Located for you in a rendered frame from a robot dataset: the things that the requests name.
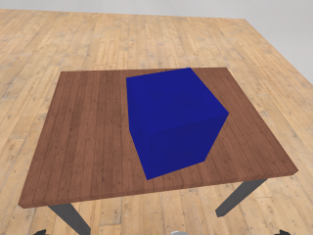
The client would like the table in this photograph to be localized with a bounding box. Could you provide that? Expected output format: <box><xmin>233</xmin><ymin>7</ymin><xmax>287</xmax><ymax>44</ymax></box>
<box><xmin>18</xmin><ymin>67</ymin><xmax>298</xmax><ymax>235</ymax></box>

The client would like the carton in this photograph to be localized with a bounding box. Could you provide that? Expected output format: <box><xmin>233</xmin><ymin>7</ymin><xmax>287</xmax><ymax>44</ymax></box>
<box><xmin>126</xmin><ymin>68</ymin><xmax>229</xmax><ymax>180</ymax></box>

